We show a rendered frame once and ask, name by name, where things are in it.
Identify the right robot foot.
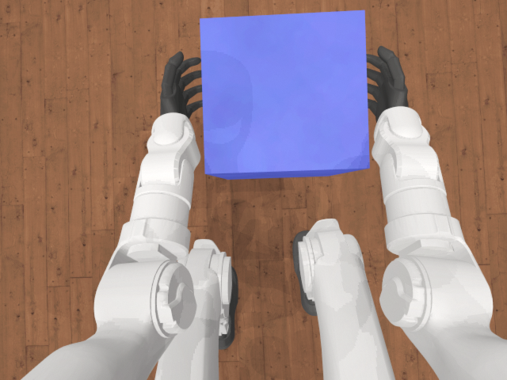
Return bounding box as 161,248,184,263
292,230,318,316

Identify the robot right hand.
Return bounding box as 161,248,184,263
366,46,409,123

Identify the right robot forearm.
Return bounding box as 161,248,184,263
372,106,493,320

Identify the carton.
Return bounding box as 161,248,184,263
200,10,370,180

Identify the robot left upper arm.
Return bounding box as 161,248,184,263
21,260,197,380

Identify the left robot forearm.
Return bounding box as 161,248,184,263
94,112,200,323

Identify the robot left thigh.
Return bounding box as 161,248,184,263
154,249,232,380

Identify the robot left hand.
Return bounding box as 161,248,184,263
160,51,203,118

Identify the robot right upper arm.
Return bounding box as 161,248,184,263
379,255,507,380

